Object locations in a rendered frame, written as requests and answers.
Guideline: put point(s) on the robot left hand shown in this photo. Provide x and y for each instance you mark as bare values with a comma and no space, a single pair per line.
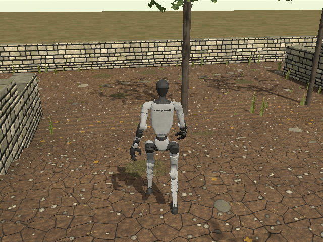
132,153

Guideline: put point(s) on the robot right upper arm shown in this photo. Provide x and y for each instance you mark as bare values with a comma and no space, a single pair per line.
180,114

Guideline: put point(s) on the robot left upper arm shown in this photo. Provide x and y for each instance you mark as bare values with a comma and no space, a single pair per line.
144,114

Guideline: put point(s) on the left robot thigh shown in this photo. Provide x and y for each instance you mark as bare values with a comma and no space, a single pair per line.
149,149

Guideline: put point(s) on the left robot forearm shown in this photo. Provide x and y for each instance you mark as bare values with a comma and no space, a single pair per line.
138,137

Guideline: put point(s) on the right robot forearm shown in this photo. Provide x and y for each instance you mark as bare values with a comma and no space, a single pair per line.
184,130

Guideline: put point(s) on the robot head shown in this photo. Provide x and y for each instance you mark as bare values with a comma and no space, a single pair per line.
162,87

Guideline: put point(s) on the robot right hand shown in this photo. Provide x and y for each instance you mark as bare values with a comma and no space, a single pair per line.
181,137

